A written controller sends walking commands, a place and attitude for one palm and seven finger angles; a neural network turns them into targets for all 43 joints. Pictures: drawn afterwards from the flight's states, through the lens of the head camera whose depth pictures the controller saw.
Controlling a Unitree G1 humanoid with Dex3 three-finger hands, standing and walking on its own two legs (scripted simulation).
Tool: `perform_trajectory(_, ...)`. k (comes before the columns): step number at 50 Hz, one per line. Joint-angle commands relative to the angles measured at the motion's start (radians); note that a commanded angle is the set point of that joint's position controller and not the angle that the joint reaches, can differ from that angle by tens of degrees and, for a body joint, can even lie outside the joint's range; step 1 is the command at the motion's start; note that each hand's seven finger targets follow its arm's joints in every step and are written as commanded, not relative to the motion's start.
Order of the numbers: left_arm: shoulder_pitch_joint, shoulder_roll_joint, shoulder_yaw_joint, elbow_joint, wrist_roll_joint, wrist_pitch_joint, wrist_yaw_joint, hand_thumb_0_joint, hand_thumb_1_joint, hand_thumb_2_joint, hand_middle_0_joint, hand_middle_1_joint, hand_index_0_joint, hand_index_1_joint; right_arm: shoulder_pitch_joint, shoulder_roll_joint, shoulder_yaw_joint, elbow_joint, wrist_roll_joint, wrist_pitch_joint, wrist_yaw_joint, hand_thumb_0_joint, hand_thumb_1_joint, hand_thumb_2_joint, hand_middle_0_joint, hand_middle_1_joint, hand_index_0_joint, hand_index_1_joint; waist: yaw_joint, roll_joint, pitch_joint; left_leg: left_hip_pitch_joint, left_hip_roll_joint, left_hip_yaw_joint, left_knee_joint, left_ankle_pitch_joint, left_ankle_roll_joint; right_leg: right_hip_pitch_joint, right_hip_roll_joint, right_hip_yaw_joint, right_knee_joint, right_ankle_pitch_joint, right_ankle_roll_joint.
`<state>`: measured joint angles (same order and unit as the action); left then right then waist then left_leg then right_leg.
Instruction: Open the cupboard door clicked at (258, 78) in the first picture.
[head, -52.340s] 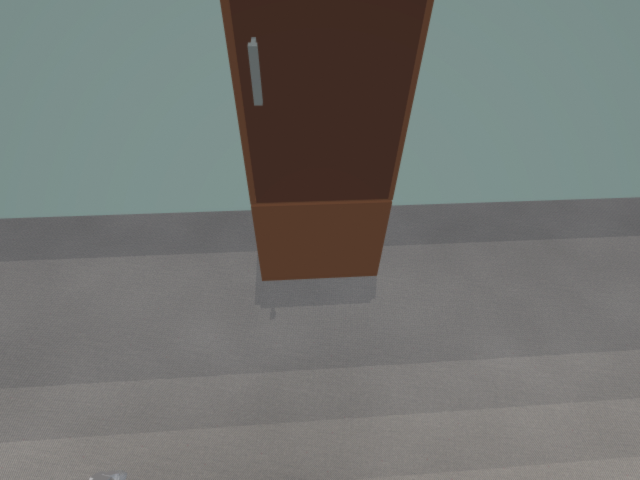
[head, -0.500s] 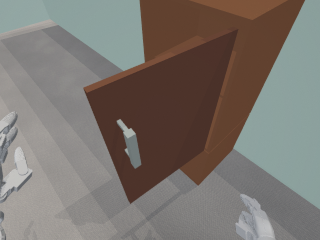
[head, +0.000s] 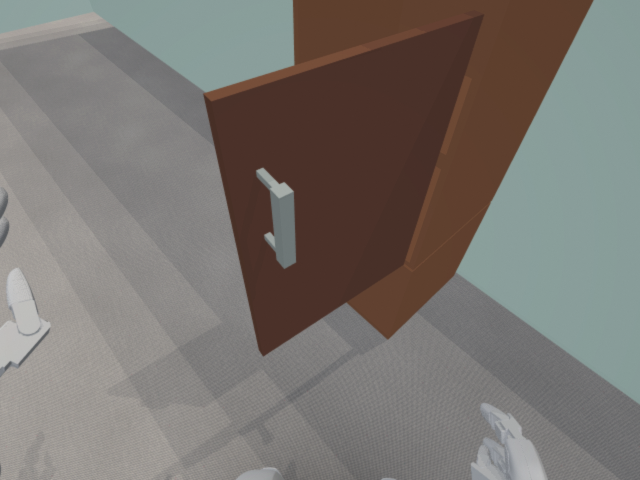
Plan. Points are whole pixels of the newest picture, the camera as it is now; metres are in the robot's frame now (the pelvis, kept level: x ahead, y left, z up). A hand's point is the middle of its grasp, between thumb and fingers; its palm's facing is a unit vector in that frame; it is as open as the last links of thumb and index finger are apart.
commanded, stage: step back with the hand held close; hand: left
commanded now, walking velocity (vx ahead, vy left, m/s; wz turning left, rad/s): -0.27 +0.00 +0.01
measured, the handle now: (275, 219) +0.41 +0.09 +0.10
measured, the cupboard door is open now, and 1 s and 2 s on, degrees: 83 83 83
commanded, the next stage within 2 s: stop stepping back and stand still in 0.34 s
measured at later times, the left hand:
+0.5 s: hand (38, 401) +0.15 +0.23 +0.17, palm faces +0.30 -0.81 -0.49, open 7.4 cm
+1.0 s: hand out of the picture +0.07 +0.25 +0.17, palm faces +0.44 -0.80 -0.41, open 7.4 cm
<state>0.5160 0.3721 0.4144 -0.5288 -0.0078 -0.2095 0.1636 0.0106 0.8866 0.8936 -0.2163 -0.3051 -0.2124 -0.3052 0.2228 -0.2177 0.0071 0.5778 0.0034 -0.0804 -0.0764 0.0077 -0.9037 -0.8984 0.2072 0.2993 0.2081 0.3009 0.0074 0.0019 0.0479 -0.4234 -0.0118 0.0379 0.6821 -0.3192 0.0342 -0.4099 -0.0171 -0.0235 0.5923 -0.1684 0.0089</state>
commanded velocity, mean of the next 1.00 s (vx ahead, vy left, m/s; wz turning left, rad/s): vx -0.07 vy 0.01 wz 0.01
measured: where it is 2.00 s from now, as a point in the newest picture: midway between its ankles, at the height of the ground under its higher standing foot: outside the picture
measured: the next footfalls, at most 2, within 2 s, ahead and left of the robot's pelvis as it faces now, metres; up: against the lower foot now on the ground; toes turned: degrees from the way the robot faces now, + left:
right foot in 0.32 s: -0.11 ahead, -0.11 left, +0.00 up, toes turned -4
left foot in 0.50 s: +0.00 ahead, +0.07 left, +0.00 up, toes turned -2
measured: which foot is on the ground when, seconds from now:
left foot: down 0.00-0.34, up 0.36-0.48, down 0.50-0.72, up 0.74-0.92, down 0.94-1.00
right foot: down 0.00-0.08, up 0.10-0.30, down 0.32-1.00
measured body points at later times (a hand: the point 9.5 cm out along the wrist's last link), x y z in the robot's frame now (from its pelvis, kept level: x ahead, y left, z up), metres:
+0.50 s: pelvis -0.08 -0.01 +0.01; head -0.04 +0.00 +0.46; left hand +0.12 +0.27 +0.20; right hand +0.10 -0.25 -0.06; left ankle -0.03 +0.08 -0.72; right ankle -0.14 -0.12 -0.72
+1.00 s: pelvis -0.14 -0.01 +0.01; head -0.15 +0.00 +0.46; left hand +0.04 +0.29 +0.20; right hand -0.02 -0.27 -0.08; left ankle -0.14 +0.12 -0.72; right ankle -0.15 -0.11 -0.72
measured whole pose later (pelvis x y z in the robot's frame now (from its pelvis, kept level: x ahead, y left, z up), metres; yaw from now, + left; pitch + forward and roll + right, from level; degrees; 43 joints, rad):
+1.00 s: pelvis -0.14 -0.01 +0.01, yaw -1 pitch -1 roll +0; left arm 0.51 0.37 0.39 -0.45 -0.02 -0.18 0.17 0.01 0.89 0.89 -0.22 -0.31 -0.21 -0.31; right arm 0.28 -0.23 0.00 0.68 0.00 -0.13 -0.09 0.01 -0.90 -0.90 0.21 0.30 0.21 0.30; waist -0.01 -0.02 -0.01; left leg -0.24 0.03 0.03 0.52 -0.27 -0.01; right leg -0.24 0.01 -0.05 0.54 -0.29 -0.03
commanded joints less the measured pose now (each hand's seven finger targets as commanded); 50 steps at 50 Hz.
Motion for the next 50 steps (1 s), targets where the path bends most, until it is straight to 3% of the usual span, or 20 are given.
perform_trajectory(1, -0.043, 0.229, 0.157, -0.215, -0.012, -0.073, 0.038, 0.000, 0.900, 0.900, -0.200, -0.300, -0.200, -0.300, -0.087, -0.126, -0.052, -0.147, -0.001, -0.050, -0.017, 0.000, -0.900, -0.900, 0.200, 0.300, 0.200, 0.300, -0.016, 0.021, -0.088, 0.059, 0.082, -0.146, -0.160, -0.202, 0.008, -0.070, -0.114, 0.147, -0.169, -0.311, -0.051)
perform_trajectory(4, -0.049, 0.220, 0.191, -0.233, 0.006, -0.087, 0.036, 0.000, 0.900, 0.900, -0.200, -0.300, -0.200, -0.300, -0.100, -0.144, -0.060, -0.162, -0.011, -0.072, -0.027, 0.000, -0.900, -0.900, 0.200, 0.300, 0.200, 0.300, 0.000, 0.299, -0.101, -0.346, 0.309, -0.413, -0.572, -0.488, 0.105, 0.322, 0.077, 0.018, 0.326, -0.183, 0.016)
perform_trajectory(6, -0.053, 0.223, 0.183, -0.194, 0.005, -0.085, 0.030, 0.000, 0.900, 0.900, -0.200, -0.300, -0.200, -0.300, -0.093, -0.121, -0.076, -0.145, -0.012, -0.088, -0.014, 0.000, -0.900, -0.900, 0.200, 0.300, 0.200, 0.300, -0.005, 0.204, -0.113, -0.256, 0.336, -0.382, -0.545, -0.328, 0.132, 0.233, 0.081, 0.058, 0.500, -0.278, 0.004)
perform_trajectory(12, -0.026, 0.169, 0.082, -0.201, -0.032, -0.059, 0.019, 0.000, 0.900, 0.900, -0.200, -0.300, -0.200, -0.300, -0.106, -0.112, -0.057, -0.089, -0.017, -0.114, 0.018, 0.000, -0.900, -0.900, 0.200, 0.300, 0.200, 0.300, 0.000, 0.217, -0.138, 0.074, 0.240, -0.237, -0.508, -0.064, 0.051, 0.196, 0.072, -0.011, -0.006, -0.324, -0.026)
perform_trajectory(14, -0.042, 0.192, 0.089, -0.216, -0.038, -0.065, 0.007, 0.000, 0.900, 0.900, -0.200, -0.300, -0.200, -0.300, -0.117, -0.111, -0.052, -0.081, -0.018, -0.105, 0.020, 0.000, -0.900, -0.900, 0.200, 0.300, 0.200, 0.300, 0.005, 0.169, -0.128, 0.136, 0.173, -0.168, -0.399, 0.076, 0.006, 0.207, 0.031, 0.024, -0.292, -0.144, -0.044)
perform_trajectory(16, -0.068, 0.273, 0.139, -0.208, -0.041, -0.078, 0.002, 0.000, 0.900, 0.900, -0.200, -0.300, -0.200, -0.300, -0.127, -0.086, -0.044, -0.083, -0.012, -0.081, 0.017, 0.000, -0.900, -0.900, 0.200, 0.300, 0.200, 0.300, 0.002, -0.107, -0.164, 0.245, 0.054, -0.009, -0.093, 0.090, -0.059, 0.049, -0.190, 0.221, -0.359, 0.125, -0.107)
perform_trajectory(17, -0.079, 0.301, 0.168, -0.180, -0.034, -0.089, 0.007, 0.000, 0.900, 0.900, -0.200, -0.300, -0.200, -0.300, -0.133, -0.085, -0.039, -0.082, -0.018, -0.082, 0.012, 0.000, -0.900, -0.900, 0.200, 0.300, 0.200, 0.300, 0.013, -0.105, -0.166, 0.205, 0.043, -0.001, 0.040, 0.021, -0.062, 0.031, -0.253, 0.236, -0.333, 0.319, -0.124)
perform_trajectory(19, -0.050, 0.302, 0.178, -0.187, -0.027, -0.062, 0.000, 0.000, 0.900, 0.900, -0.200, -0.300, -0.200, -0.300, -0.141, -0.085, -0.054, -0.102, 0.008, -0.074, 0.000, 0.000, -0.900, -0.900, 0.200, 0.300, 0.200, 0.300, 0.013, -0.233, -0.231, -0.009, 0.001, -0.029, 0.146, -0.071, -0.049, 0.283, -0.248, 0.189, -0.158, 0.889, -0.105)
perform_trajectory(21, 0.001, 0.269, 0.169, -0.172, -0.024, -0.040, -0.009, 0.000, 0.900, 0.900, -0.200, -0.300, -0.200, -0.300, -0.165, -0.061, -0.020, -0.120, 0.006, -0.057, -0.013, 0.000, -0.900, -0.900, 0.200, 0.300, 0.200, 0.300, 0.009, -0.130, -0.203, -0.008, 0.007, -0.004, 0.005, 0.014, -0.052, 0.339, -0.213, 0.133, -0.095, 0.964, -0.093)
perform_trajectory(23, 0.001, 0.265, 0.158, -0.219, -0.034, -0.038, -0.012, 0.000, 0.900, 0.900, -0.200, -0.300, -0.200, -0.300, -0.160, -0.091, -0.024, -0.120, 0.007, -0.049, -0.027, 0.000, -0.900, -0.900, 0.200, 0.300, 0.200, 0.300, -0.008, 0.027, -0.193, 0.145, 0.021, -0.004, -0.215, 0.334, -0.039, 0.289, -0.129, 0.073, -0.024, 0.799, -0.035)
perform_trajectory(25, 0.070, 0.258, 0.163, -0.249, -0.047, -0.046, -0.009, 0.000, 0.900, 0.900, -0.200, -0.300, -0.200, -0.300, -0.098, -0.128, -0.052, -0.134, 0.013, -0.062, -0.012, 0.000, -0.900, -0.900, 0.200, 0.300, 0.200, 0.300, 0.015, 0.146, -0.315, 0.426, 0.188, -0.139, -0.288, 0.890, 0.026, 0.178, 0.010, 0.041, 0.056, 0.108, 0.014)
perform_trajectory(26, 0.112, 0.246, 0.156, -0.211, -0.049, -0.044, -0.010, 0.000, 0.900, 0.900, -0.200, -0.300, -0.200, -0.300, -0.086, -0.124, -0.058, -0.139, 0.007, -0.073, 0.001, 0.000, -0.900, -0.900, 0.200, 0.300, 0.200, 0.300, 0.013, 0.199, -0.319, 0.455, 0.248, -0.209, -0.308, 0.884, 0.058, 0.104, 0.044, 0.046, 0.085, -0.251, 0.007)
perform_trajectory(27, 0.113, 0.246, 0.162, -0.230, -0.043, -0.041, -0.009, 0.000, 0.900, 0.900, -0.200, -0.300, -0.200, -0.300, -0.083, -0.118, -0.056, -0.140, -0.011, -0.083, 0.007, 0.000, -0.900, -0.900, 0.200, 0.300, 0.200, 0.300, 0.011, 0.272, -0.286, 0.385, 0.258, -0.266, -0.365, 0.729, 0.070, 0.108, 0.061, 0.036, 0.134, -0.348, 0.002)
perform_trajectory(30, 0.128, 0.236, 0.159, -0.245, -0.043, -0.026, 0.004, 0.000, 0.900, 0.900, -0.200, -0.300, -0.200, -0.300, -0.070, -0.117, -0.050, -0.127, -0.008, -0.107, 0.009, 0.000, -0.900, -0.900, 0.200, 0.300, 0.200, 0.300, -0.006, 0.205, -0.217, 0.259, 0.234, -0.249, -0.414, 0.379, 0.082, 0.163, 0.044, 0.023, 0.079, -0.285, 0.002)
perform_trajectory(32, 0.141, 0.225, 0.156, -0.202, -0.045, -0.005, 0.011, 0.000, 0.900, 0.900, -0.200, -0.300, -0.200, -0.300, -0.093, -0.119, -0.046, -0.135, -0.002, -0.100, 0.002, 0.000, -0.900, -0.900, 0.200, 0.300, 0.200, 0.300, -0.009, 0.169, -0.145, 0.068, 0.193, -0.196, -0.510, -0.066, 0.047, 0.294, 0.051, -0.024, -0.028, -0.251, -0.003)
perform_trajectory(34, 0.111, 0.229, 0.151, -0.169, -0.034, -0.008, 0.011, 0.000, 0.900, 0.900, -0.200, -0.300, -0.200, -0.300, -0.117, -0.117, -0.043, -0.144, -0.008, -0.082, -0.006, 0.000, -0.900, -0.900, 0.200, 0.300, 0.200, 0.300, -0.018, 0.141, -0.071, -0.061, 0.110, -0.128, -0.444, -0.219, -0.004, 0.356, 0.021, -0.011, -0.216, -0.230, -0.029)
perform_trajectory(37, 0.003, 0.228, 0.126, -0.145, -0.033, -0.011, 0.006, 0.000, 0.900, 0.900, -0.200, -0.300, -0.200, -0.300, -0.099, -0.118, -0.063, -0.106, -0.009, -0.062, -0.005, 0.000, -0.900, -0.900, 0.200, 0.300, 0.200, 0.300, -0.010, -0.181, -0.042, 0.085, 0.000, -0.069, 0.175, -0.038, -0.053, -0.053, -0.301, 0.432, -0.503, -0.561, -0.173)
perform_trajectory(39, -0.080, 0.207, 0.095, -0.122, -0.025, -0.019, 0.010, 0.000, 0.900, 0.900, -0.200, -0.300, -0.200, -0.300, -0.076, -0.121, -0.055, -0.076, -0.011, -0.071, -0.005, 0.000, -0.900, -0.900, 0.200, 0.300, 0.200, 0.300, -0.033, -0.115, -0.034, 0.007, 0.041, -0.082, 0.261, -0.040, -0.042, 0.007, -0.285, 0.342, -0.434, -0.411, -0.167)
perform_trajectory(44, -0.121, 0.212, 0.084, -0.110, -0.001, -0.036, 0.026, 0.000, 0.900, 0.900, -0.200, -0.300, -0.200, -0.300, -0.086, -0.109, -0.042, -0.064, -0.016, -0.108, -0.028, 0.000, -0.900, -0.900, 0.200, 0.300, 0.200, 0.300, -0.011, -0.025, -0.047, 0.181, 0.030, 0.011, -0.196, -0.001, -0.004, 0.100, -0.182, 0.191, -0.306, -0.263, -0.108)
perform_trajectory(50, -0.008, 0.215, 0.126, -0.165, -0.012, -0.055, 0.014, 0.000, 0.900, 0.900, -0.200, -0.300, -0.200, -0.300, -0.080, -0.110, -0.036, -0.090, -0.006, -0.110, -0.009, 0.000, -0.900, -0.900, 0.200, 0.300, 0.200, 0.300, -0.006, 0.150, -0.092, 0.133, 0.161, -0.152, -0.330, 0.240, 0.030, 0.236, -0.001, 0.003, -0.064, 0.016, -0.009)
